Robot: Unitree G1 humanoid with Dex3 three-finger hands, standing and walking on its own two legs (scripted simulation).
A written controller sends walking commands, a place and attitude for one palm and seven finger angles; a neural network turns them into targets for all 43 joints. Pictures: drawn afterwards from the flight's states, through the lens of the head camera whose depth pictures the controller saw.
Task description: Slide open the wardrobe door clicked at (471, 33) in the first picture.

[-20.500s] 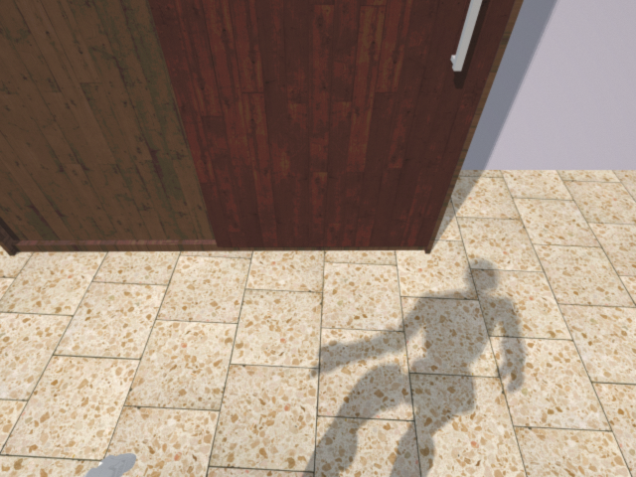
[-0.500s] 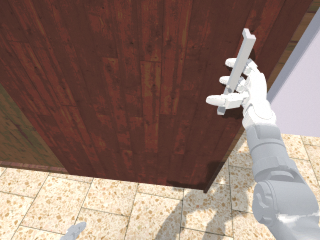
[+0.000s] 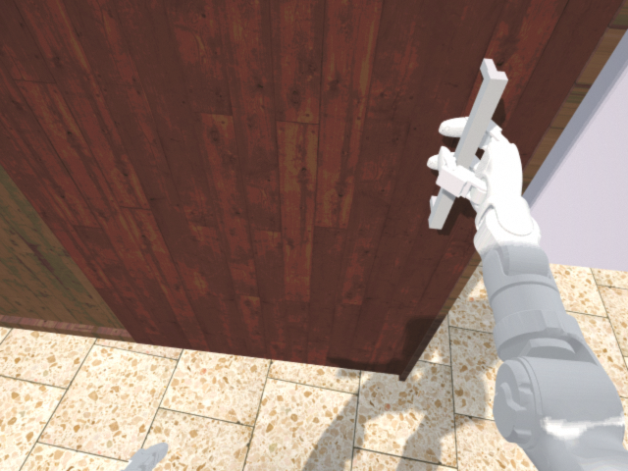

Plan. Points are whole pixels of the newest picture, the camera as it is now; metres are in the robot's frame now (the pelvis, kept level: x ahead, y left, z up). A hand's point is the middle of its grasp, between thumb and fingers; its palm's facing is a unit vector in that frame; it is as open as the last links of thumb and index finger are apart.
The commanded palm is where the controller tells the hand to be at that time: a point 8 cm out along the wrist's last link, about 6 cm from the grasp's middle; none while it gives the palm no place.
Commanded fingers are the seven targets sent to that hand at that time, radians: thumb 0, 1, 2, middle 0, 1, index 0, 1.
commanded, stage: grip the handle and tug to test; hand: right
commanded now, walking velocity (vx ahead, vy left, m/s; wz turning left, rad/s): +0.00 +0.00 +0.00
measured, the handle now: (458, 154) +0.50 -0.13 +0.16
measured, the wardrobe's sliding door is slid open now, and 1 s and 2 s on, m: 0.00 0.00 0.04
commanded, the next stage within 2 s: tug the door sideways, standing still in 0.72 s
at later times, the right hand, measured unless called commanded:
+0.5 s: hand (444, 171) +0.46 -0.11 +0.16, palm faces -0.01 +1.00 +0.02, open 5.1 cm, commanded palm +0.41 -0.16 +0.17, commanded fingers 0.00 -0.90 -0.90 0.45 1.40 0.45 1.40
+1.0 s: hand (446, 174) +0.45 -0.11 +0.17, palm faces +0.03 +1.00 +0.01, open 5.5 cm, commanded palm +0.43 -0.13 +0.17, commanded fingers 0.00 -0.90 -0.90 0.45 1.40 0.45 1.40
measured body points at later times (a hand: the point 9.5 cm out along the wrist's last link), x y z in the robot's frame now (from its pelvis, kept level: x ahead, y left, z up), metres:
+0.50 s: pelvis +0.00 +0.00 +0.00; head +0.02 +0.01 +0.45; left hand +0.10 +0.26 -0.11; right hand +0.45 -0.16 +0.17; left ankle +0.01 +0.12 -0.73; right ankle -0.02 -0.12 -0.73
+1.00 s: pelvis +0.03 +0.00 +0.00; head +0.04 +0.01 +0.45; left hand +0.17 +0.24 -0.10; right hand +0.44 -0.16 +0.17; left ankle +0.01 +0.12 -0.73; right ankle -0.02 -0.12 -0.73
